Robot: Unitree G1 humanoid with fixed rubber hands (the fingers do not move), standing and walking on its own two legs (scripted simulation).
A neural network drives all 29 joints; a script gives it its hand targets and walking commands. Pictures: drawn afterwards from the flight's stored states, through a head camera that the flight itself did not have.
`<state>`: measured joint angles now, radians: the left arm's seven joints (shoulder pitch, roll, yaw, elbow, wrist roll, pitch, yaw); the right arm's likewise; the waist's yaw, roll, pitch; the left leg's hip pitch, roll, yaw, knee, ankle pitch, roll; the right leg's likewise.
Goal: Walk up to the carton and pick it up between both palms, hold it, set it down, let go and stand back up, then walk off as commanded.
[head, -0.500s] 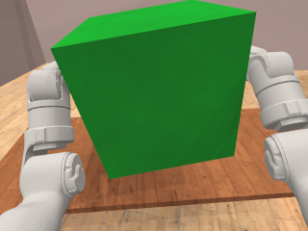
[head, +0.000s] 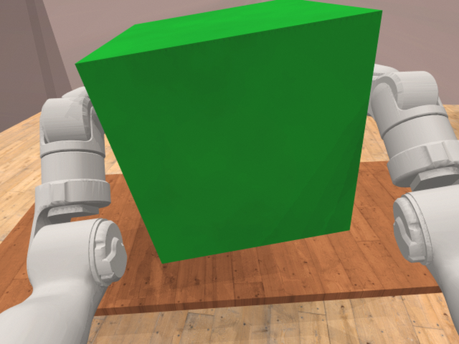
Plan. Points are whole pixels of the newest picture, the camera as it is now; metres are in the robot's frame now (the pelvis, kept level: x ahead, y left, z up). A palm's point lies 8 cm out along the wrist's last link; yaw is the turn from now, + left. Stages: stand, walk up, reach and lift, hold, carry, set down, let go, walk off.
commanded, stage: hold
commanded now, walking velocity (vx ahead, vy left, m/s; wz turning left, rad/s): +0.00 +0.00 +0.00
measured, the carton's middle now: (231, 116) +0.40 +0.00 +0.30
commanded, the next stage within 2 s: none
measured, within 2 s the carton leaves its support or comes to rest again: neither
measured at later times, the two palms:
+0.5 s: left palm (101, 103) +0.37 +0.20 +0.34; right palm (355, 83) +0.37 -0.18 +0.35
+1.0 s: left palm (97, 101) +0.37 +0.20 +0.34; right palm (354, 81) +0.37 -0.18 +0.36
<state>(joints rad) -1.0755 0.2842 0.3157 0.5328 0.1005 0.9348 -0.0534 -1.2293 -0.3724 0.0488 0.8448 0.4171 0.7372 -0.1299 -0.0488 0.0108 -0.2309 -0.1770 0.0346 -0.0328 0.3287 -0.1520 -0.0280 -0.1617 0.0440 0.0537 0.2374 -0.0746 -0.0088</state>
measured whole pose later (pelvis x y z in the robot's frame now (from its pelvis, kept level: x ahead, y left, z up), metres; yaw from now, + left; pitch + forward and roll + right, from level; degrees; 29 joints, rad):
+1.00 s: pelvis +0.00 +0.00 +0.00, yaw +0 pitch +0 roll -1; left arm -1.07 0.29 0.30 0.53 0.10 0.93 -0.05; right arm -1.22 -0.38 0.05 0.83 0.42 0.75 -0.13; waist -0.05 0.02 -0.24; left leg -0.18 0.03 -0.04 0.33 -0.16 -0.03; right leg -0.16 0.05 0.07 0.24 -0.08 0.00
